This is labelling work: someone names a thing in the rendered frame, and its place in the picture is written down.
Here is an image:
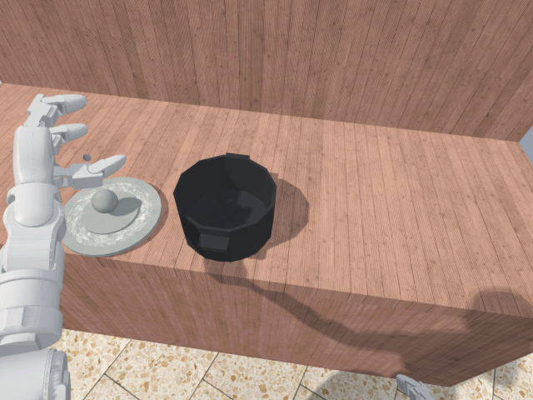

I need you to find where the right robot hand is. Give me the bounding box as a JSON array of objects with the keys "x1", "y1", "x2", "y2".
[{"x1": 396, "y1": 374, "x2": 435, "y2": 400}]

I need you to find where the knob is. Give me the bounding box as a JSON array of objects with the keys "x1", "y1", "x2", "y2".
[{"x1": 92, "y1": 189, "x2": 118, "y2": 213}]

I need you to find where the left robot hand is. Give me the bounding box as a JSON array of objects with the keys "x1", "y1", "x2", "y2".
[{"x1": 12, "y1": 94, "x2": 127, "y2": 190}]

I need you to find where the table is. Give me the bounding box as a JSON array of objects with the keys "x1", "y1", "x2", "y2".
[{"x1": 0, "y1": 0, "x2": 533, "y2": 388}]

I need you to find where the pot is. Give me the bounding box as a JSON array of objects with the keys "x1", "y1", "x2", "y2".
[{"x1": 173, "y1": 152, "x2": 276, "y2": 262}]

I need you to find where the lid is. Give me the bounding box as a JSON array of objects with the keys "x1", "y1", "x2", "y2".
[{"x1": 62, "y1": 177, "x2": 162, "y2": 258}]

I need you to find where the left robot forearm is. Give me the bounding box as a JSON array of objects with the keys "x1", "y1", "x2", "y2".
[{"x1": 0, "y1": 182, "x2": 67, "y2": 357}]

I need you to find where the robot left upper arm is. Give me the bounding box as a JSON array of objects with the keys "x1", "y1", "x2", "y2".
[{"x1": 0, "y1": 348, "x2": 71, "y2": 400}]

